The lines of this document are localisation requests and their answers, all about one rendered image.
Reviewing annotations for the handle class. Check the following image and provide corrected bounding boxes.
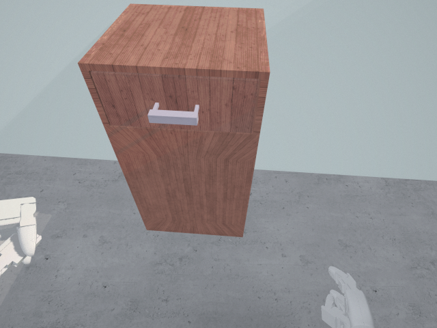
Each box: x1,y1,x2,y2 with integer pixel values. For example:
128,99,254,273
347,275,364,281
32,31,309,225
147,102,199,126

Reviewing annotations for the drawer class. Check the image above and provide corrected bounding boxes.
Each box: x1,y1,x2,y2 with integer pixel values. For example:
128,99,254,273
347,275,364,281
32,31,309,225
91,71,259,133

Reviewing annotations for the cabinet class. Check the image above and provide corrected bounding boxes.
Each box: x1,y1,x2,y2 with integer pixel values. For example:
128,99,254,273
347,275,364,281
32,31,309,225
78,3,270,237

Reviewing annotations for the robot left hand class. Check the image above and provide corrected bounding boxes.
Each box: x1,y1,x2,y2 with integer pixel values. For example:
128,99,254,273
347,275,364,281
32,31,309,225
0,197,42,277

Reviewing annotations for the robot right hand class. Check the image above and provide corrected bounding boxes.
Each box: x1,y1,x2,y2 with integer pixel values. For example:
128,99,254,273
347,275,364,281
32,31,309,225
321,266,376,328

